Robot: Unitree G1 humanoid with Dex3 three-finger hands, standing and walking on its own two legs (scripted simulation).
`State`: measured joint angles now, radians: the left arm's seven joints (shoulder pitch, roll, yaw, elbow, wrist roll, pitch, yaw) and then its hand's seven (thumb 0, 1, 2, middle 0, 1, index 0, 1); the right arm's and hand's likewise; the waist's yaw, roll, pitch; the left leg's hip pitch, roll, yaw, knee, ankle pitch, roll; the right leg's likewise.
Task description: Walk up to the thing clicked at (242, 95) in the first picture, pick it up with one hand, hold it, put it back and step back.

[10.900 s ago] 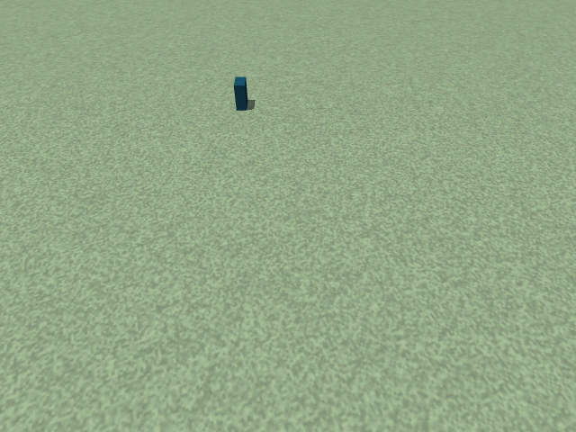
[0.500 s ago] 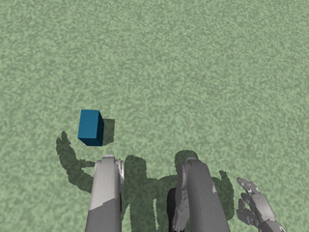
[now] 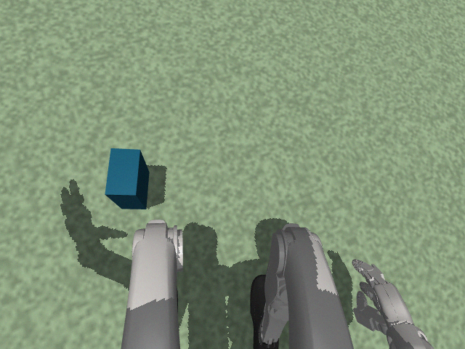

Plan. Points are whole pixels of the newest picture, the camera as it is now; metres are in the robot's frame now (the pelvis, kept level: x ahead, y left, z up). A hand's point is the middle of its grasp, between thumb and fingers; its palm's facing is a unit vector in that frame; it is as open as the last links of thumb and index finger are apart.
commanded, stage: go down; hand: left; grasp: from the side
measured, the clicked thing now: (130, 181) +0.45 +0.26 -0.34
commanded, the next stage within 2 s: approach in 0.82 s
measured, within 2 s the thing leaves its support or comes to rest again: neither
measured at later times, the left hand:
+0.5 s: hand out of the picture +0.32 +0.46 -0.02, palm faces +0.39 -0.91 -0.13, open 17.4 cm
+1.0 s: hand out of the picture +0.31 +0.47 -0.03, palm faces +0.39 -0.91 -0.11, open 17.6 cm
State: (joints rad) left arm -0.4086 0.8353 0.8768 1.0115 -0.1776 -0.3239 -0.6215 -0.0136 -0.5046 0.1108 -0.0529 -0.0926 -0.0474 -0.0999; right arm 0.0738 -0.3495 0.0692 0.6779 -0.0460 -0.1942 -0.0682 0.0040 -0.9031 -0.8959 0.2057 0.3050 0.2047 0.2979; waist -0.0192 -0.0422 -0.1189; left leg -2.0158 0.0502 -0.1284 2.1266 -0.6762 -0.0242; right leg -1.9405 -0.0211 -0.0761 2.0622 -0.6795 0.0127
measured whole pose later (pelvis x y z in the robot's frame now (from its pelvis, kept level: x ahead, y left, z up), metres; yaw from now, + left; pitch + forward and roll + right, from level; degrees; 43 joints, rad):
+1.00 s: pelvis +0.00 +0.00 -0.04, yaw -1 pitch +31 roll -7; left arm -0.44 0.88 0.94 1.03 -0.22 -0.36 -0.68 -0.02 -0.61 0.11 -0.07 -0.11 -0.06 -0.13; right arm 0.08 -0.36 0.09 0.69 -0.05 -0.18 -0.04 0.00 -0.91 -0.90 0.21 0.31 0.20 0.30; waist -0.02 -0.06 -0.09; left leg -2.12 0.04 -0.14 2.25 -0.68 -0.02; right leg -2.04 -0.02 -0.07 2.18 -0.69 0.02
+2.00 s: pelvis -0.02 +0.02 -0.15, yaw -9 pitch +12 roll -15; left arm -0.53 0.78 0.73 1.36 -0.14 -1.01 -0.20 -0.02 -0.61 0.07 -0.07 -0.15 -0.09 -0.14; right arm -0.13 -0.38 0.40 0.60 -0.32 -0.03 0.11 0.00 -0.92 -0.89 0.21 0.31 0.21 0.30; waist -0.18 -0.24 0.24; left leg -2.22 0.03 -0.34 2.66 -0.69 -0.02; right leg -2.08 0.06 -0.19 2.45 -0.62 0.06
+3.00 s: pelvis -0.02 +0.02 -0.15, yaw -11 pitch +10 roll -17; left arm -0.54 0.77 0.57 1.41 -0.07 -1.17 0.06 -0.01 -0.24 0.35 -0.23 -0.27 -0.22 -0.28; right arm -0.19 -0.37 0.47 0.58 -0.37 0.00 0.17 0.00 -0.88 -0.89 0.21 0.30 0.20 0.30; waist -0.21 -0.28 0.29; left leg -2.21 0.03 -0.40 2.68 -0.70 -0.02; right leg -2.05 0.08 -0.23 2.43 -0.61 0.07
